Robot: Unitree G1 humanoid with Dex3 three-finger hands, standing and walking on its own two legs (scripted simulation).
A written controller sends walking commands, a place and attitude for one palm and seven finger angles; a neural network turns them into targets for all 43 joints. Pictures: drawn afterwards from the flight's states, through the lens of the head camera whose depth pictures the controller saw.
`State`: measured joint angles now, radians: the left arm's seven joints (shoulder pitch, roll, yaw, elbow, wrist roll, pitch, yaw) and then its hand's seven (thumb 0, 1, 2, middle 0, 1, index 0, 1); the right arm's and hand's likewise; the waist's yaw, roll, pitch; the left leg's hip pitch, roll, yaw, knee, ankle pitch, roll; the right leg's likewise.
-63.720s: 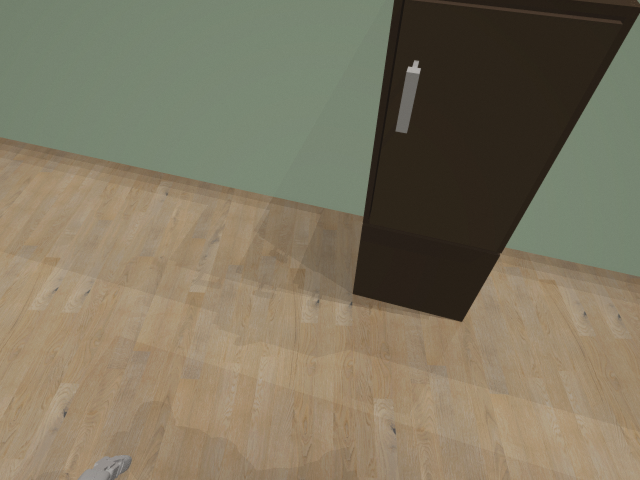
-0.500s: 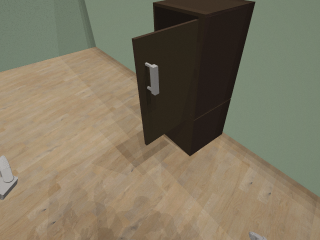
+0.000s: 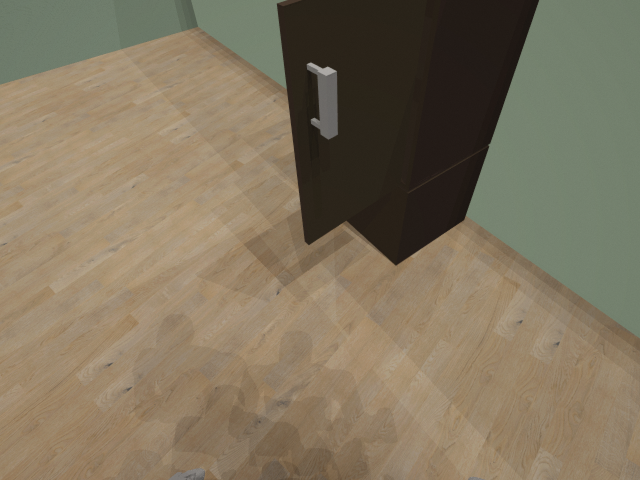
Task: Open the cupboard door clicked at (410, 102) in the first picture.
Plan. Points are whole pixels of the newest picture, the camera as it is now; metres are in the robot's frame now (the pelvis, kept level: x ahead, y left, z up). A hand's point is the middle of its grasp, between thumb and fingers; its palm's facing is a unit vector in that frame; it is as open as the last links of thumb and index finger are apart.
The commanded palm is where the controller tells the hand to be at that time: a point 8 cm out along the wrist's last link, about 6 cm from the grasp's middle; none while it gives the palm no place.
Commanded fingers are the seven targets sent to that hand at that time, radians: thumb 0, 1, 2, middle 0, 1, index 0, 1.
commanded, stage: let the arm hang, fingers relaxed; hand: left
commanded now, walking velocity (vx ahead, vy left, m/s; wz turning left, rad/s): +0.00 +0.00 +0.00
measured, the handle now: (320, 100) +0.75 +0.02 +0.09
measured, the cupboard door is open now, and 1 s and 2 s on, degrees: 94 94 94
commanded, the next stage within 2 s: look to check the result in 0.82 s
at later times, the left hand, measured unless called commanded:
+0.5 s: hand out of the picture -0.01 +0.20 -0.15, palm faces +0.05 -0.98 -0.20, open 7.4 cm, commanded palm none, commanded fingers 0.00 0.90 0.90 -0.20 -0.30 -0.20 -0.30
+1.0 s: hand out of the picture -0.03 +0.20 -0.15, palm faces +0.04 -0.98 -0.17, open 7.4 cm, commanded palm none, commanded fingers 0.00 0.90 0.90 -0.20 -0.30 -0.20 -0.30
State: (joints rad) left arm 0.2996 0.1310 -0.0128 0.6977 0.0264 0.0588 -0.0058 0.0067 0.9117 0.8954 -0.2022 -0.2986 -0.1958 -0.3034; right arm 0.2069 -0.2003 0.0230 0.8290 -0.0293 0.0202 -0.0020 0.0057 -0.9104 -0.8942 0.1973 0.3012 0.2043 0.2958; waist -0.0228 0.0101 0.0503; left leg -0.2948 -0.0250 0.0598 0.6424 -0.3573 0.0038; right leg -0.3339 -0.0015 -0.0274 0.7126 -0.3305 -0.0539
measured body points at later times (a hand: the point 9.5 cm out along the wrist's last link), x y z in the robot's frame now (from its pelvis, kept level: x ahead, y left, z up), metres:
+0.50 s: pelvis -0.01 +0.02 +0.02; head -0.01 +0.01 +0.47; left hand -0.01 +0.25 -0.13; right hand -0.02 -0.19 -0.14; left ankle -0.02 +0.11 -0.72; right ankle +0.02 -0.07 -0.72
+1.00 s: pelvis -0.01 +0.04 +0.02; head +0.00 +0.03 +0.47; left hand -0.03 +0.25 -0.14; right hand -0.05 -0.17 -0.14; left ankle -0.02 +0.11 -0.72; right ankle +0.02 -0.07 -0.72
